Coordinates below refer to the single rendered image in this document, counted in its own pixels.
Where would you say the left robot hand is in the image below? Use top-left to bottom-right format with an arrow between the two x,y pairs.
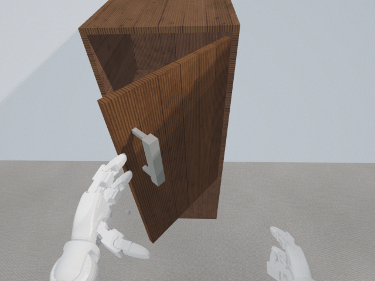
71,153 -> 150,259

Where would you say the handle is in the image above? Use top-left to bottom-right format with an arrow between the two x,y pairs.
132,127 -> 165,187

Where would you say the right robot hand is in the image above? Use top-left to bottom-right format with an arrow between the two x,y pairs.
267,226 -> 313,281

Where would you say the cupboard door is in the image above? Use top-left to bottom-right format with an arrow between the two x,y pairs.
97,36 -> 231,243

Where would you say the robot left forearm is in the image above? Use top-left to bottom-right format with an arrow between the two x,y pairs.
50,239 -> 101,281

